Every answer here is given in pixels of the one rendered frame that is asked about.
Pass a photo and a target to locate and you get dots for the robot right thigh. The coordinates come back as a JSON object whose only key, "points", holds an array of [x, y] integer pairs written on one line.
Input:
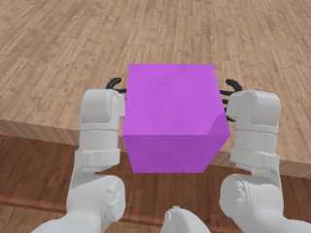
{"points": [[183, 221]]}

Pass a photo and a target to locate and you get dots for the carton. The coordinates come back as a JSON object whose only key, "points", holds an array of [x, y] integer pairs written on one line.
{"points": [[174, 119]]}

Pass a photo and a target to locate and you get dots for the robot left forearm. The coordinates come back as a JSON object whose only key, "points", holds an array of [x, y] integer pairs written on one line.
{"points": [[100, 113]]}

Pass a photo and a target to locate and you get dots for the left robot upper arm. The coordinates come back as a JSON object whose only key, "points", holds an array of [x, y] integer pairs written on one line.
{"points": [[93, 203]]}

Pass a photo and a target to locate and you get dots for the right robot hand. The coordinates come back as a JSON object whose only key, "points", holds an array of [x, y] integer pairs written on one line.
{"points": [[237, 88]]}

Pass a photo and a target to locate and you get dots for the right robot upper arm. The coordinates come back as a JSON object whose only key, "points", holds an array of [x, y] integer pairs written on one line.
{"points": [[256, 205]]}

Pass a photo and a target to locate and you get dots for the robot right forearm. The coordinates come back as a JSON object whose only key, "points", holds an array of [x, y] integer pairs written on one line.
{"points": [[257, 115]]}

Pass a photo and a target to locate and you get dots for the robot right shin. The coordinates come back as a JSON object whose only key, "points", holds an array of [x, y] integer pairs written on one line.
{"points": [[163, 226]]}

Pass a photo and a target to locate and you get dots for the left robot hand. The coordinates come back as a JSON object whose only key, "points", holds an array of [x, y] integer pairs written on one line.
{"points": [[112, 83]]}

